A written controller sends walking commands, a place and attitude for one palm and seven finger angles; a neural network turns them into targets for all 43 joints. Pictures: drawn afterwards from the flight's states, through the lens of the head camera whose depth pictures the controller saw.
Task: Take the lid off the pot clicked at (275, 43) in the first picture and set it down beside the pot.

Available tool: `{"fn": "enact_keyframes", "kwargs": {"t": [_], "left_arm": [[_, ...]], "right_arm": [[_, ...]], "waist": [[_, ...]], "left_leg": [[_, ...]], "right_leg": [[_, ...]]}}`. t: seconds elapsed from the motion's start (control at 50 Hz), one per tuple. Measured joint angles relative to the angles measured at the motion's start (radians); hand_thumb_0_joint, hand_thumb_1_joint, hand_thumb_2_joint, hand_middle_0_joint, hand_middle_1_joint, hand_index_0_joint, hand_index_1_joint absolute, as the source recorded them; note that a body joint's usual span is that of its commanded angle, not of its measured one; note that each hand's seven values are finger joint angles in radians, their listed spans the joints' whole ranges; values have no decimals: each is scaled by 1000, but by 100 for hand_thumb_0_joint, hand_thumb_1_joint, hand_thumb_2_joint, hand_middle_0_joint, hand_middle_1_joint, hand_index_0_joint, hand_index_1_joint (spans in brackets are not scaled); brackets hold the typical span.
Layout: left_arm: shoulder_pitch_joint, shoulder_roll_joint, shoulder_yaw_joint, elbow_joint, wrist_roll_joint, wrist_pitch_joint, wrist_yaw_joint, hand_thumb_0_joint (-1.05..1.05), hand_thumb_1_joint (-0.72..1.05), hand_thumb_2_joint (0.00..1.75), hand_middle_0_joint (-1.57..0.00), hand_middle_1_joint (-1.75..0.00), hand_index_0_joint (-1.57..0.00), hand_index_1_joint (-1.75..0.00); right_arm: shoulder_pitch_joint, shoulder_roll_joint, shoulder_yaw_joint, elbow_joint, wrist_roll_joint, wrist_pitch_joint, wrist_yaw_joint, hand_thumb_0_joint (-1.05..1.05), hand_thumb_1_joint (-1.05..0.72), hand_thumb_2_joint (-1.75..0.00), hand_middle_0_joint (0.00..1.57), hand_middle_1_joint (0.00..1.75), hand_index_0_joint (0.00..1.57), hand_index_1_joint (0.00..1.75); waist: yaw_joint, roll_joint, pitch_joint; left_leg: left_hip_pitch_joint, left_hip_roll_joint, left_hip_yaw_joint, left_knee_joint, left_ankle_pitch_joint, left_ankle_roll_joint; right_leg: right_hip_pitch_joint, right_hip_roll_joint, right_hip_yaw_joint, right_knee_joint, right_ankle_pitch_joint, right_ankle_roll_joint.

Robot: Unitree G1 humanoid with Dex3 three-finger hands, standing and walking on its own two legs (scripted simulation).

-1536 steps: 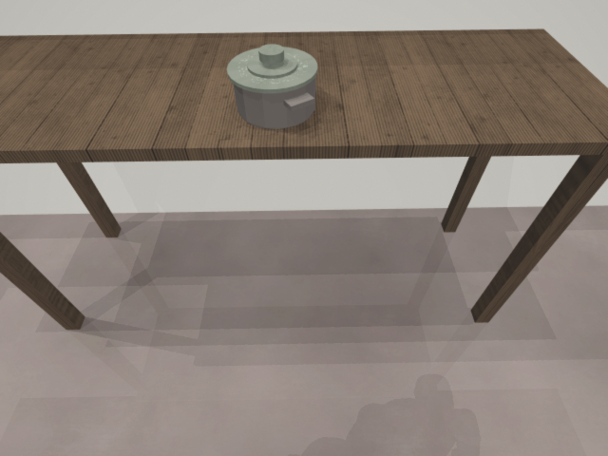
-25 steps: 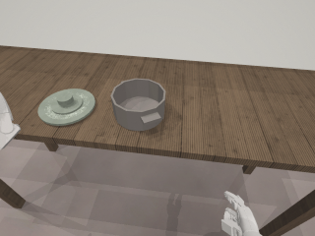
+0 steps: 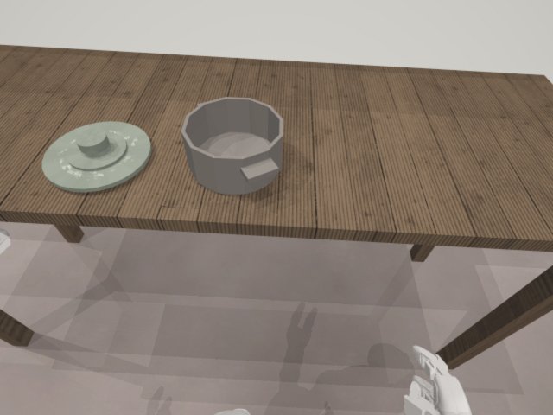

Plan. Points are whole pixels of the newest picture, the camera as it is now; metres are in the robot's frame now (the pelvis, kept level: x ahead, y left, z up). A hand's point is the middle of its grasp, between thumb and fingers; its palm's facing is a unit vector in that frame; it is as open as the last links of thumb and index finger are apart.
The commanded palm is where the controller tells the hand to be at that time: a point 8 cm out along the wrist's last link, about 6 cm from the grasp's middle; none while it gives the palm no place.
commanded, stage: step back with the hand held close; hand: left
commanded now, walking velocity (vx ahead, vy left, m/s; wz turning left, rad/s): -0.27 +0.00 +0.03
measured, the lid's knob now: (92, 141) +0.50 +0.36 +0.10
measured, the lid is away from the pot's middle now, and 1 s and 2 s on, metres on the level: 0.24 0.24 0.24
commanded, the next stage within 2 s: stop stepping back and stand still in 0.72 s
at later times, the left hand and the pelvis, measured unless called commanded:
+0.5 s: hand out of the picture +0.13 +0.25 +0.28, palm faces +0.44 -0.79 -0.41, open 7.4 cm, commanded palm +0.07 +0.30 +0.27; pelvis -0.07 +0.03 +0.01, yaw -2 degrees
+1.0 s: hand out of the picture -0.06 +0.29 +0.24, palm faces +0.26 -0.81 -0.53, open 7.4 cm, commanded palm -0.06 +0.37 +0.27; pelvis -0.22 +0.11 -0.04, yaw -6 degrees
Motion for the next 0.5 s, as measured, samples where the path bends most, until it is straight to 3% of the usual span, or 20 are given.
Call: {"fn": "enact_keyframes", "kwargs": {"t": [0.14, 0.24, 0.3, 0.36, 0.44, 0.5], "left_arm": [[-29, -33, -48, 62, 5, 4, 10, 0, 88, 90, -21, -30, -22, -30], [4, -38, -71, 30, 16, -4, 14, 0, 88, 90, -21, -30, -21, -30], [1, -32, -49, 12, 26, -9, 14, 1, 88, 90, -21, -30, -22, -30], [-10, -10, -19, -12, 20, -9, 20, 1, 88, 90, -21, -30, -22, -30], [16, 20, 14, -48, 0, -14, 31, 1, 88, 90, -21, -30, -22, -30], [10, 30, 9, -43, -7, -15, 30, 1, 88, 90, -21, -30, -21, -30]], "right_arm": [[9, 8, 5, 10, 4, 15, -1, 1, -91, -90, 20, 30, 20, 30], [28, -11, 0, -1, -5, 12, -16, 1, -91, -90, 20, 30, 20, 30], [28, -10, -5, -10, -19, -9, -23, 1, -91, -90, 20, 30, 20, 30], [31, 5, -13, -7, -32, -38, -14, 1, -91, -90, 20, 30, 20, 30], [22, 38, -12, 8, -33, -46, 4, 1, -91, -90, 20, 30, 20, 30], [4, 59, -3, 13, -41, -41, 9, 1, -91, -90, 20, 30, 20, 30]], "waist": [[-38, 12, -27], [-47, -7, -27], [-39, -9, -15], [-33, 8, -21], [-11, 8, -60], [1, -5, -86]], "left_leg": [[-28, 26, -25, 66, -27, -24], [-52, 24, -25, 75, -1, 4], [-59, 27, -20, 19, 41, 27], [-67, 35, -36, -77, 114, 28], [-72, 47, -25, -193, 194, 15], [-92, 45, 0, -220, 224, -10]], "right_leg": [[7, 29, -18, -5, 19, -8], [-19, 27, -23, 13, 10, -8], [-80, 45, -4, 171, -98, -24], [-101, 69, 1, 321, -189, -34], [-7, 55, -28, 185, -252, -49], [102, 28, -38, -49, -173, -80]]}}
